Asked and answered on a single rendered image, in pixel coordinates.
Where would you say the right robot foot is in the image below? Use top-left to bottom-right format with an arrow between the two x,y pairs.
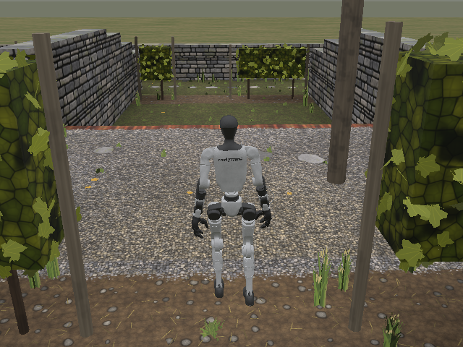
243,286 -> 254,307

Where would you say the robot right forearm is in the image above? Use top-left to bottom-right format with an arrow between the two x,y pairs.
256,175 -> 270,211

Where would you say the right robot upper arm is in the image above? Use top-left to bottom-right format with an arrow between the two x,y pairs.
245,146 -> 263,187

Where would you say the left robot upper arm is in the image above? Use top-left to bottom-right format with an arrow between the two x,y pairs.
199,147 -> 215,189

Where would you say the left robot hand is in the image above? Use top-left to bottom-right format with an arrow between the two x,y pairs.
192,216 -> 209,239

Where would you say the robot left thigh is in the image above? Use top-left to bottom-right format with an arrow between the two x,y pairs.
207,202 -> 224,252

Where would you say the robot left forearm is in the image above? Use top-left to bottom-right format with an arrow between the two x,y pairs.
193,178 -> 206,218

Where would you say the right robot hand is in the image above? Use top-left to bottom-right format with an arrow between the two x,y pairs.
255,209 -> 272,228

